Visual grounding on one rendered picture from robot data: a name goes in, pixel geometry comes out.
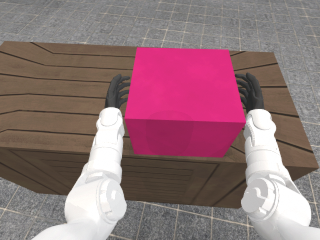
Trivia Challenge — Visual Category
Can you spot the left robot forearm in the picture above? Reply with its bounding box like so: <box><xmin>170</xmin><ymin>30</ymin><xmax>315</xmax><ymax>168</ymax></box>
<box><xmin>64</xmin><ymin>107</ymin><xmax>125</xmax><ymax>219</ymax></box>

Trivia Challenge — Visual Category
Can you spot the left robot hand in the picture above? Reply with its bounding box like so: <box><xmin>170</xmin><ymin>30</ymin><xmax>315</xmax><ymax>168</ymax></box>
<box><xmin>104</xmin><ymin>74</ymin><xmax>131</xmax><ymax>109</ymax></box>

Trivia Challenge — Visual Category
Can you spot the right robot hand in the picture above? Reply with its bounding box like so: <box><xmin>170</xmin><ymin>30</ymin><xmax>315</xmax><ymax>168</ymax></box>
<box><xmin>235</xmin><ymin>72</ymin><xmax>265</xmax><ymax>114</ymax></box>

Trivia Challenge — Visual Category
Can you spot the robot left upper arm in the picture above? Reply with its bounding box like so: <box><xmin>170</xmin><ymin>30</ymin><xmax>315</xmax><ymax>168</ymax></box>
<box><xmin>31</xmin><ymin>178</ymin><xmax>127</xmax><ymax>240</ymax></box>

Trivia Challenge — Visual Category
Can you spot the robot right upper arm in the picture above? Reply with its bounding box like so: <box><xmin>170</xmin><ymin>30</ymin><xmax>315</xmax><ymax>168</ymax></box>
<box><xmin>241</xmin><ymin>177</ymin><xmax>320</xmax><ymax>240</ymax></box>

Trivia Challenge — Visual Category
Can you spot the right robot forearm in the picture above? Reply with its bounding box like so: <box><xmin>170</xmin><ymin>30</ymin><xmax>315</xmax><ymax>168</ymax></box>
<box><xmin>243</xmin><ymin>109</ymin><xmax>302</xmax><ymax>195</ymax></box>

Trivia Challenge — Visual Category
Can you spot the pedestal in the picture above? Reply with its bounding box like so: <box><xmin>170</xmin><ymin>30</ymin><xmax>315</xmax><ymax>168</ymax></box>
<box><xmin>0</xmin><ymin>41</ymin><xmax>319</xmax><ymax>209</ymax></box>

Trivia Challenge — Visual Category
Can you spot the carton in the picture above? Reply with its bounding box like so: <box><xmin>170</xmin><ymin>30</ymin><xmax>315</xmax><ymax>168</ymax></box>
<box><xmin>124</xmin><ymin>47</ymin><xmax>246</xmax><ymax>158</ymax></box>

